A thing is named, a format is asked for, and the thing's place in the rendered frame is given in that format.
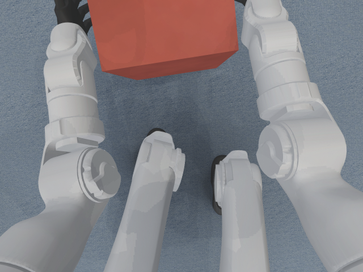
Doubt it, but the robot left forearm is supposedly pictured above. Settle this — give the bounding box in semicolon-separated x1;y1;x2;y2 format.
40;23;105;170

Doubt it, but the robot right upper arm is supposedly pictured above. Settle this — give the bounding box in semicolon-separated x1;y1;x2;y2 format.
256;117;363;272

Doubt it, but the robot right forearm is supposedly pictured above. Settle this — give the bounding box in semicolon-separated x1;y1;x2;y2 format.
241;0;347;158

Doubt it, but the robot left upper arm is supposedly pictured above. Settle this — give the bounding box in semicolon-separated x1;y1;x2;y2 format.
0;147;121;272

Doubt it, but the robot left hand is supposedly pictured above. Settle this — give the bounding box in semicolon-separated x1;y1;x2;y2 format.
54;0;92;35

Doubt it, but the left robot foot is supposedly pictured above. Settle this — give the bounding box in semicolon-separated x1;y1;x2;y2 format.
146;128;165;137

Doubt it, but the robot right thigh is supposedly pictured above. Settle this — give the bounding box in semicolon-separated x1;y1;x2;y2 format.
214;159;270;272

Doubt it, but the carton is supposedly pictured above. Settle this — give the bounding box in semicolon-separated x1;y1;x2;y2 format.
87;0;239;80

